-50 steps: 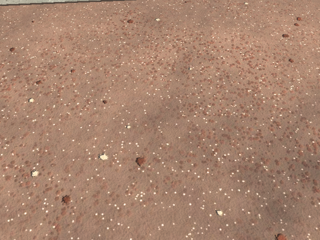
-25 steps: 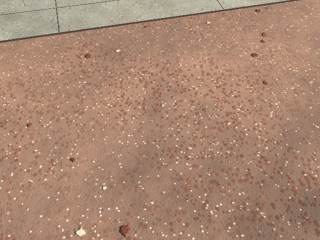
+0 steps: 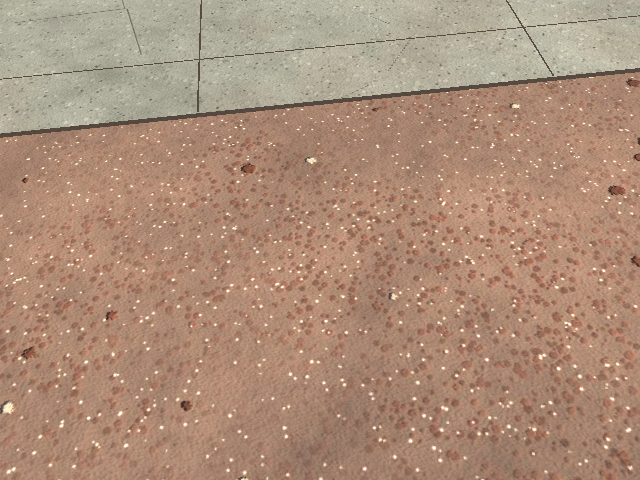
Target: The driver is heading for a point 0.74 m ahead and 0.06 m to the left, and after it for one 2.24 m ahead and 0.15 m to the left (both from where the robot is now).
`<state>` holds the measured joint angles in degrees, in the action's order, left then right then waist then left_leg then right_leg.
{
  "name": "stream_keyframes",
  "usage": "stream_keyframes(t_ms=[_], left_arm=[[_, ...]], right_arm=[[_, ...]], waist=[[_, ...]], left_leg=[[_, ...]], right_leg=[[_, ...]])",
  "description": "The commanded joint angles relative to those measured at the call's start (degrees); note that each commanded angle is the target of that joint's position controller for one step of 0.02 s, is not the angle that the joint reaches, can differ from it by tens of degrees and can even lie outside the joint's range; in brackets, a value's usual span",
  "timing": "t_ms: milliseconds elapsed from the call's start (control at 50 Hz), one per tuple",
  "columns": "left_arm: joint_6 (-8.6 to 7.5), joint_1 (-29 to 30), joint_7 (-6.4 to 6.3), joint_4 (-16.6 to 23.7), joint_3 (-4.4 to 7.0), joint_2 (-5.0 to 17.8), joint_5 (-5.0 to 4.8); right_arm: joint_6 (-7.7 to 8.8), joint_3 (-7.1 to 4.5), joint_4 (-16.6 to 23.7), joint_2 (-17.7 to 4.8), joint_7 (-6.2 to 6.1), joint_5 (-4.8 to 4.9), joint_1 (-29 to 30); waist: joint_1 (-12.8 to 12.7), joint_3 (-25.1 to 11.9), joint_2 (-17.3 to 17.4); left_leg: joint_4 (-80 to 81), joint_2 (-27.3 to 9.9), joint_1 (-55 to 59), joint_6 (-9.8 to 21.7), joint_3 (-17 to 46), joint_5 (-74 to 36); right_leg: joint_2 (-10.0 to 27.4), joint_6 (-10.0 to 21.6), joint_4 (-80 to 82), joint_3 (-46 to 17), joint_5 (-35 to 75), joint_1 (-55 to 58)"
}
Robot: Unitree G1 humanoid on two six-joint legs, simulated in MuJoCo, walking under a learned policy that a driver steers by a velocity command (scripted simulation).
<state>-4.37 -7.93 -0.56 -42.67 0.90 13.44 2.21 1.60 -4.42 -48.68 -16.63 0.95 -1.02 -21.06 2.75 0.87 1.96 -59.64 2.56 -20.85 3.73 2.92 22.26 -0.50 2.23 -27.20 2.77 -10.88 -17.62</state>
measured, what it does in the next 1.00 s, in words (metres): walks ahead: left foot, then right foot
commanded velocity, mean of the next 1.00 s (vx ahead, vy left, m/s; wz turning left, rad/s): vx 0.50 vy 0.00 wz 0.14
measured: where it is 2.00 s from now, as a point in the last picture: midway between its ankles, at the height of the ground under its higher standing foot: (286, 281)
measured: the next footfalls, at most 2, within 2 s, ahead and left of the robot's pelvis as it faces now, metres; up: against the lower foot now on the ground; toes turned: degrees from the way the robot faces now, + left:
left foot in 0.40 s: +0.32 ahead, +0.15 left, +0.00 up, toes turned +19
right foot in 0.98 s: +0.64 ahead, +0.08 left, +0.00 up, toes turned +3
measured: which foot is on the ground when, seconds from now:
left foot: up 0.00-0.38, down 0.40-0.98, up 1.00-1.00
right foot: down 0.00-0.42, up 0.44-0.96, down 0.98-1.00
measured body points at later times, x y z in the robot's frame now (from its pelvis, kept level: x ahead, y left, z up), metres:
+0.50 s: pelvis +0.24 +0.07 -0.02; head +0.27 +0.09 +0.43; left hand +0.18 +0.33 -0.15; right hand +0.48 -0.12 -0.11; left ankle +0.28 +0.14 -0.74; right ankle +0.13 -0.10 -0.64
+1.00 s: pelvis +0.51 +0.11 -0.02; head +0.54 +0.12 +0.43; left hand +0.64 +0.37 -0.13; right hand +0.52 -0.14 -0.16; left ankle +0.30 +0.15 -0.70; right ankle +0.60 +0.08 -0.74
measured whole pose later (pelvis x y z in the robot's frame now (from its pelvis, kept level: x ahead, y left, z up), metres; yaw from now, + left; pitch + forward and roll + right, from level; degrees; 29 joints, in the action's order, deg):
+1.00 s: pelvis +0.51 +0.11 -0.02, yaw +6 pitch +1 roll +0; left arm -1.9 -6.8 2.1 -44.7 2.2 13.4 2.2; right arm 3.2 -1.4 -54.1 -13.3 -1.6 -1.3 -22.5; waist 1.1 2.8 0.3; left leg -43.1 0.2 -0.8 2.4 -11.2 24.5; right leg -4.2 9.5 -33.6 6.4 -9.7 -25.5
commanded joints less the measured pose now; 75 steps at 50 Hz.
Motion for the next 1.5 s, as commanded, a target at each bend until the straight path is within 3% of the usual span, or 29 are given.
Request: stream_keyframes(t_ms=[20,160,280,340,380,400,420,440,460,500,540,700,840,900,940,960,980,1000,1020,1060,1080,1120,1160,1260,1360,1420,1460,1480,1500], left_arm=[[-1.24,-6.16,-0.16,0.60,1.75,5.30,-0.54],[-2.15,-11.45,0.23,-2.69,2.68,6.45,-1.11],[-1.46,-14.78,-0.08,-4.91,3.47,8.83,-1.03],[-0.26,-16.31,-0.56,-6.16,3.84,10.64,-0.90],[0.82,-16.74,-0.81,-6.56,4.15,12.42,-0.96],[1.16,-16.23,-0.81,-5.91,3.98,12.28,-1.00],[0.96,-17.59,-0.15,-2.59,2.75,7.51,-1.58],[0.48,-15.52,0.54,0.49,2.69,6.88,-1.23],[0.41,-9.90,0.68,0.74,3.06,8.89,-1.00],[-0.10,-11.35,0.90,-1.19,2.17,6.41,-1.90],[1.92,-15.66,1.39,-3.80,2.11,5.91,-0.43],[3.30,-5.31,2.61,-2.75,2.80,4.78,-1.16],[2.69,5.46,3.71,0.95,1.17,2.29,-0.45],[2.82,2.75,3.50,0.99,1.46,3.22,-0.52],[2.67,-5.89,2.97,-1.18,2.47,5.34,-0.31],[2.19,-13.63,2.59,-3.43,3.48,7.11,0.18],[2.18,-21.56,1.72,-4.98,5.22,11.88,0.85],[2.89,-17.65,1.25,-3.53,6.67,17.16,-0.27],[3.25,-17.11,1.41,-3.77,6.74,15.96,-2.38],[3.22,-11.91,0.92,-4.08,5.15,9.84,-2.10],[2.79,-10.04,0.69,-4.08,4.63,8.36,-2.07],[1.76,-8.83,0.66,-3.75,4.22,8.11,-2.20],[0.96,-10.11,0.92,-4.14,4.69,9.98,-2.30],[1.16,-15.03,0.98,-4.76,5.09,10.83,-2.41],[1.56,-19.03,0.38,-4.89,5.37,11.66,-1.56],[1.46,-15.74,-0.23,-3.49,5.69,13.03,-1.14],[0.84,-13.41,0.27,-3.23,5.47,13.05,-1.45],[0.28,-14.09,0.81,-2.57,4.52,10.13,-2.02],[0.09,-20.49,0.84,-1.19,3.27,4.41,-3.48]], right_arm=[[-0.81,-0.57,3.73,-2.59,1.21,-1.29,-0.06],[-1.80,0.18,8.71,-1.32,2.94,-1.15,11.79],[-1.43,1.49,12.73,-0.60,4.08,-1.24,22.02],[-1.43,1.17,13.40,-1.56,3.58,-1.67,21.77],[-0.88,0.10,11.11,-3.32,2.69,-2.00,12.81],[-0.37,-1.05,7.88,-5.31,1.85,-2.50,2.94],[-0.36,-2.90,7.30,-11.75,0.83,-2.68,-2.27],[-0.78,-3.41,8.78,-14.96,0.42,-0.75,-1.20],[-1.24,-2.82,7.65,-12.27,-0.25,-0.06,-1.28],[-0.24,-0.79,6.42,-5.83,-0.83,-0.13,3.95],[1.23,0.34,5.84,-3.24,-0.69,0.02,6.68],[3.69,0.64,1.36,-3.52,-0.72,0.11,0.95],[3.77,1.47,-2.49,-3.12,-2.31,-0.09,-3.83],[3.26,1.27,-3.42,-5.39,-3.12,-0.42,-3.34],[2.47,0.84,-3.28,-7.36,-3.53,-0.82,-1.90],[2.16,0.73,-2.66,-8.00,-3.42,-0.64,-0.70],[2.50,1.11,-0.67,-6.92,-3.04,-0.24,0.61],[3.20,1.84,2.99,-1.61,-1.72,0.45,-1.23],[3.83,1.52,3.77,-5.25,-1.38,-0.65,3.31],[4.96,1.83,4.89,-4.70,-1.04,0.28,5.73],[4.11,1.81,5.14,-4.33,-1.07,-0.54,6.22],[1.71,2.19,4.74,-3.18,-0.68,-1.94,3.79],[0.53,2.38,5.78,-2.47,-0.36,-1.99,5.06],[0.35,2.75,10.07,-2.22,-0.07,-1.43,16.92],[1.23,3.19,13.06,-2.90,0.17,-0.76,24.52],[2.03,2.71,12.74,-4.95,-0.05,-0.49,20.59],[2.95,1.54,8.74,-7.26,-0.97,-0.77,7.97],[3.58,0.66,7.77,-10.33,-1.83,-1.83,-0.13],[3.15,-0.71,7.90,-15.83,-2.28,-3.01,-3.67]], waist=[[-2.58,0.36,-8.65],[-3.38,1.41,-6.80],[-5.60,4.01,-6.86],[-4.84,2.68,-7.57],[-0.79,-3.37,-7.59],[3.66,-9.07,-4.75],[4.24,-15.99,5.10],[2.77,-20.21,10.42],[4.26,-13.84,1.55],[-1.02,-3.68,-1.83],[-4.40,-2.34,-0.15],[-2.03,3.49,0.99],[0.74,5.73,0.79],[-1.56,2.49,2.95],[-5.67,-2.58,4.26],[-9.57,-6.62,3.12],[-13.35,-11.83,-2.58],[-7.41,-15.36,-17.49],[-9.70,-14.52,-5.92],[-5.06,-1.30,0.94],[-3.06,0.90,1.54],[-1.02,0.29,-0.67],[-0.81,0.10,-2.11],[-5.20,1.42,-5.02],[-8.40,0.86,-5.80],[-5.25,0.21,-6.79],[0.71,-5.24,-4.40],[3.91,-11.89,0.15],[1.54,-18.78,12.28]], left_leg=[[-4.73,-5.38,-15.15,-1.06,0.61,-4.47],[2.04,-6.46,-21.85,-3.00,-1.19,-15.32],[19.57,-5.68,-15.23,-0.14,-7.36,-18.19],[23.62,-2.09,-9.84,3.03,-10.76,-10.63],[26.78,2.60,1.61,5.94,-11.78,-6.56],[30.48,2.84,15.45,7.93,-9.19,-8.28],[32.69,-12.38,33.78,13.08,12.75,2.36],[41.90,-24.35,40.03,18.64,40.69,-4.15],[42.77,-22.78,36.31,16.82,31.15,-12.31],[43.59,-17.96,21.11,12.03,15.90,-27.10],[46.41,-14.31,13.29,9.05,8.10,-31.29],[52.68,-12.52,17.43,4.08,-2.76,-32.06],[50.65,-14.32,26.45,2.81,-9.57,-45.50],[41.48,-15.35,30.18,1.45,-12.20,-68.80],[27.45,-16.16,29.47,1.34,-13.30,-77.38],[15.45,-15.44,24.30,1.34,-14.10,-69.74],[-3.03,-12.40,12.13,0.55,-15.12,-48.11],[-24.73,2.14,-14.34,-2.85,-10.87,6.74],[-27.02,-0.73,-21.30,-2.12,0.40,4.02],[-16.58,-6.22,-19.73,-2.29,0.32,-3.13],[-12.08,-7.61,-16.69,-3.13,0.43,-3.28],[-7.50,-7.95,-11.80,-4.84,-0.66,-3.84],[-2.76,-7.89,-11.85,-6.13,-2.22,-6.12],[12.66,-7.21,-15.71,-7.61,-3.28,-17.83],[22.12,-4.52,-16.21,-6.45,-2.71,-20.03],[28.45,-2.95,-6.72,-4.39,-1.29,-15.91],[33.38,-1.32,10.42,-1.72,-2.82,-15.19],[35.23,-9.97,22.83,1.05,5.65,-8.11],[38.94,-25.71,37.51,7.69,31.01,-2.29]], right_leg=[[15.22,5.43,16.83,-14.89,1.33,11.83],[14.87,6.53,18.35,-2.17,16.48,14.87],[15.53,4.85,17.09,5.21,19.81,17.11],[16.23,3.71,9.28,8.59,38.35,21.50],[15.98,3.16,-6.77,10.58,50.35,21.63],[14.70,1.60,-20.71,11.75,42.41,14.51],[10.47,-1.15,-39.90,11.78,12.07,-5.71],[0.58,-3.16,-53.47,3.22,-20.62,-20.80],[3.98,-2.42,-54.00,-2.94,-14.30,-25.49],[7.87,-1.36,-44.88,-2.99,-8.05,-19.94],[8.56,-1.48,-40.32,-3.55,-6.65,-12.28],[4.88,-0.94,-28.45,-6.31,7.52,-23.04],[2.85,1.20,-11.42,1.96,10.70,-22.00],[-1.58,4.57,-8.44,5.93,3.20,-14.54],[-4.82,7.61,-7.04,6.39,-2.32,-4.72],[-5.41,9.68,-2.29,4.26,-1.35,6.04],[4.19,13.89,0.91,-8.73,-5.32,19.69],[20.07,23.66,6.17,-42.16,0.96,35.59],[19.74,24.90,9.26,-42.61,2.27,34.44],[16.08,19.37,12.53,-29.54,8.72,18.37],[12.72,17.03,13.19,-25.20,12.76,13.01],[8.96,15.63,14.33,-19.91,18.00,7.96],[6.94,15.31,15.03,-17.76,20.86,6.10],[4.36,11.61,14.63,-17.87,19.65,8.86],[6.02,10.72,10.09,-21.65,24.63,16.45],[7.27,8.38,6.18,-24.40,27.14,15.59],[4.12,5.92,-6.28,-21.40,34.34,12.61],[0.71,4.47,-19.85,-17.93,24.88,6.86],[-8.11,2.08,-37.10,-11.04,-9.98,-9.57]])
